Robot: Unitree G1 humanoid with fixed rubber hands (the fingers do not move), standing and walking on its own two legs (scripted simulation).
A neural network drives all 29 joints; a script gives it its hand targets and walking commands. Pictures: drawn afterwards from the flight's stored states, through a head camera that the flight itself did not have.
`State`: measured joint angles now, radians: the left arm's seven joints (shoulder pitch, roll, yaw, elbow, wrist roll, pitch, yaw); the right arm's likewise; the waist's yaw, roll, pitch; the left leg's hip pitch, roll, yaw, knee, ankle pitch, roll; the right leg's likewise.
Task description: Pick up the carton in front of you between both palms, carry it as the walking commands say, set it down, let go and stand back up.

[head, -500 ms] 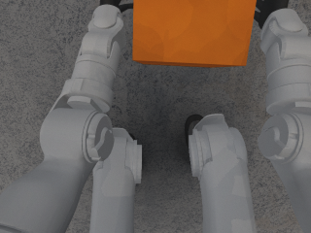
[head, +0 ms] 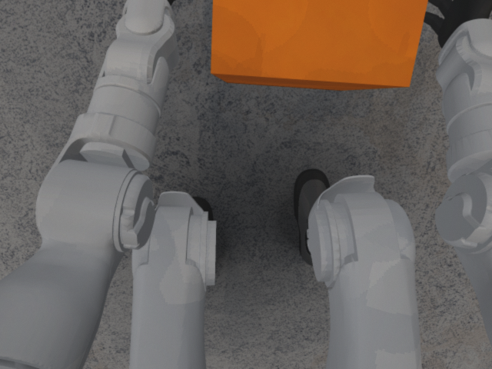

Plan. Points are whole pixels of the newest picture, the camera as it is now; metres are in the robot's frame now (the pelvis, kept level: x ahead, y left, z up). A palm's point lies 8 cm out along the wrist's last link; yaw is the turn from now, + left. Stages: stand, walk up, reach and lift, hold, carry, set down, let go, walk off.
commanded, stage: set down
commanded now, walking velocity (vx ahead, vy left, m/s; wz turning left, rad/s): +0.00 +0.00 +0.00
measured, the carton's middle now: (301, 6) +0.53 -0.12 -0.26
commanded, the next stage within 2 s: let go in 1.16 s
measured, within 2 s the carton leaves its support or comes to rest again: neither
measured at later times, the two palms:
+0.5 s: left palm out of the picture +0.57 +0.05 -0.06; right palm out of the picture +0.49 -0.32 -0.06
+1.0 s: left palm out of the picture +0.57 +0.05 +0.09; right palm out of the picture +0.50 -0.33 +0.09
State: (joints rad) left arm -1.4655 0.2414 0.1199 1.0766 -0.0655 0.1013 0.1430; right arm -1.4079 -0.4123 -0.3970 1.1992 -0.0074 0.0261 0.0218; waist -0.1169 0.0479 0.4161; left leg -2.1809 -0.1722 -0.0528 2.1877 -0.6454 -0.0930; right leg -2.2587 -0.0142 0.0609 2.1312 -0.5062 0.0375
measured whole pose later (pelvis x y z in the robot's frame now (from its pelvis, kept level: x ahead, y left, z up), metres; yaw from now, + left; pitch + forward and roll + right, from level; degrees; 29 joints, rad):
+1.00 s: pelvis +0.03 -0.01 +0.19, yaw -2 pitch +46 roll +4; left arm -1.14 0.17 0.23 0.76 0.00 0.23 0.14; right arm -1.12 -0.37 -0.34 0.84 0.04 0.19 0.06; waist -0.09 0.04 -0.04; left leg -1.79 -0.08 -0.05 1.49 -0.52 -0.06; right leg -1.88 0.03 0.07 1.47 -0.39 0.01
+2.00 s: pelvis +0.13 -0.01 +0.39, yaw -6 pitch +9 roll +0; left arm 0.13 0.18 0.07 0.49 0.03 -0.01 -0.02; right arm 0.17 -0.20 -0.06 0.46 0.01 -0.01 0.07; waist -0.03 0.00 0.01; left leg -0.35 -0.02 -0.08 0.48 -0.30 -0.01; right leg -0.42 0.02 0.06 0.46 -0.20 0.01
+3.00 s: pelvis +0.13 -0.02 +0.39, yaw -5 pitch -2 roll +0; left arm 0.20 0.27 0.07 0.77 0.03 -0.01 0.03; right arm 0.25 -0.30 -0.06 0.70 -0.02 -0.01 -0.02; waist 0.00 0.04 0.02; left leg -0.14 0.00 -0.08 0.52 -0.35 -0.02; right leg -0.23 0.03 0.03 0.53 -0.27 -0.01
